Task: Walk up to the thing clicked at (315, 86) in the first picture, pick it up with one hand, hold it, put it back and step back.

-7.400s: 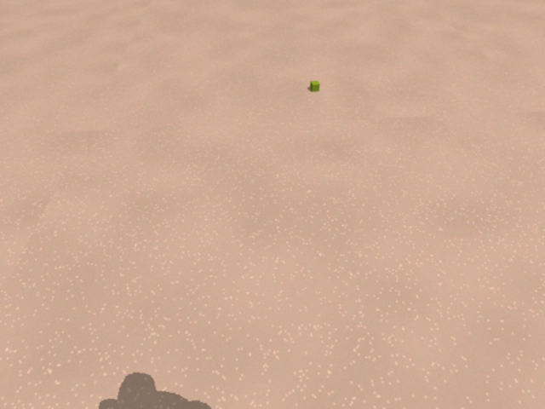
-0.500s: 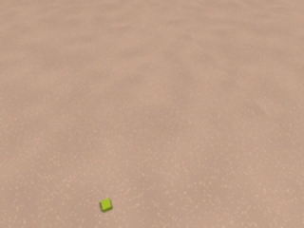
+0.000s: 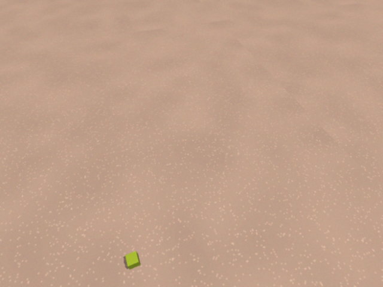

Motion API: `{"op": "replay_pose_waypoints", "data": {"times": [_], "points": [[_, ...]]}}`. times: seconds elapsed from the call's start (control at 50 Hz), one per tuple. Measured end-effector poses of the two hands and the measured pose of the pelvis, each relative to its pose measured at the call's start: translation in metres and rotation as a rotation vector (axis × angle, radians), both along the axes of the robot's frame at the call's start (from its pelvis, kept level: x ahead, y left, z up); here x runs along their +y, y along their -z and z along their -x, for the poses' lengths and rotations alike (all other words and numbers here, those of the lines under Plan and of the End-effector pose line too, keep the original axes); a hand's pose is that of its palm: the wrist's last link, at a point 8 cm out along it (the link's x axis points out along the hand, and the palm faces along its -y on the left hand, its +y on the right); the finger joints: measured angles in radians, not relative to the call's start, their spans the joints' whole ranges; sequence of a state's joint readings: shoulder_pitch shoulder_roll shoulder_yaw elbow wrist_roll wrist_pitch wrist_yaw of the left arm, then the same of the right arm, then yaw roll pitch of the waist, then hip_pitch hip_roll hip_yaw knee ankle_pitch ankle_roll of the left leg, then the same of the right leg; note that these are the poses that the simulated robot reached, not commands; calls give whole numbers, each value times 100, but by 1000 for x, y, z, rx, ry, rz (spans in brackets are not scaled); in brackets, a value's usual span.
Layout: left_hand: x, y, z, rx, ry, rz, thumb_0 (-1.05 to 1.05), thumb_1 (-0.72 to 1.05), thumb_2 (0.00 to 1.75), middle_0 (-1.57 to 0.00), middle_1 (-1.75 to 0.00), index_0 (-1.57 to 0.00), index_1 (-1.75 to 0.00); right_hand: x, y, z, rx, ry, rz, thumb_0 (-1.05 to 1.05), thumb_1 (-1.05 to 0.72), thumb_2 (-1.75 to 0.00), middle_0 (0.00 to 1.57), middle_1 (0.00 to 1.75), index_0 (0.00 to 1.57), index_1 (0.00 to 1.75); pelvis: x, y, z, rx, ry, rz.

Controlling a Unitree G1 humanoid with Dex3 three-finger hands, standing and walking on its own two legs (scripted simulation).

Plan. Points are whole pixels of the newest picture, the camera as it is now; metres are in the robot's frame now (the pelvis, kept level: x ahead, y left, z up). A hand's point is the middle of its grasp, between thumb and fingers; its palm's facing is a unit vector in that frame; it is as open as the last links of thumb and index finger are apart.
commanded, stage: stand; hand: left
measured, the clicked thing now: (133, 260) +0.39 +0.30 -0.76
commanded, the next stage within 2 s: none
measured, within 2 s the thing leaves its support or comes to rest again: neither
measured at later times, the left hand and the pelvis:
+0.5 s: hand out of the picture +0.08 +0.25 -0.16, palm faces -0.03 -0.94 -0.34, open 7.4 cm; pelvis +0.00 +0.00 +0.00, yaw +0 degrees
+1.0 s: hand out of the picture +0.06 +0.25 -0.16, palm faces -0.03 -0.94 -0.34, open 7.4 cm; pelvis -0.01 +0.00 +0.00, yaw +0 degrees
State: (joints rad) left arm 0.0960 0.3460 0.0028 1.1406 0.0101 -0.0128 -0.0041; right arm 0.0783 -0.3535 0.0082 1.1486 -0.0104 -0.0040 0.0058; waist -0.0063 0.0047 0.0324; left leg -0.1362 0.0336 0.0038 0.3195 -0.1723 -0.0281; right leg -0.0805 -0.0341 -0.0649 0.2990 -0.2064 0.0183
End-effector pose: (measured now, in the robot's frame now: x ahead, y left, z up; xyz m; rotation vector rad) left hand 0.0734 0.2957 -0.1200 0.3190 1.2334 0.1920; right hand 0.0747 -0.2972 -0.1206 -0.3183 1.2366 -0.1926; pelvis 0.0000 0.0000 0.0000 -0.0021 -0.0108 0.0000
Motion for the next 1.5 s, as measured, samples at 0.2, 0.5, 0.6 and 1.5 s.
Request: {"op": "replay_pose_waypoints", "data": {"times": [0.2,0.5,0.6,1.5], "points": [[-2,-2,-7,-13,1,-4,0,91,90,-20,-30,-20,-30,-1,0,-7,-16,2,-2,1,-91,-90,20,30,20,30,-2,0,-3,-7,2,-1],[-3,-1,0,-4,0,-3,0,91,90,-20,-30,-20,-30,-3,-1,-1,-11,5,-1,1,-91,-90,20,30,20,30,-3,0,-2,-13,6,0],[-2,0,4,-1,-3,-1,0,91,90,-20,-30,-20,-30,-3,-1,3,-7,6,1,1,-91,-90,20,30,20,30,-3,0,0,-15,5,0],[4,1,11,12,6,1,0,91,90,-20,-30,-20,-30,3,-2,11,6,1,3,1,-91,-90,21,30,20,30,3,0,3,-13,6,1]]}}
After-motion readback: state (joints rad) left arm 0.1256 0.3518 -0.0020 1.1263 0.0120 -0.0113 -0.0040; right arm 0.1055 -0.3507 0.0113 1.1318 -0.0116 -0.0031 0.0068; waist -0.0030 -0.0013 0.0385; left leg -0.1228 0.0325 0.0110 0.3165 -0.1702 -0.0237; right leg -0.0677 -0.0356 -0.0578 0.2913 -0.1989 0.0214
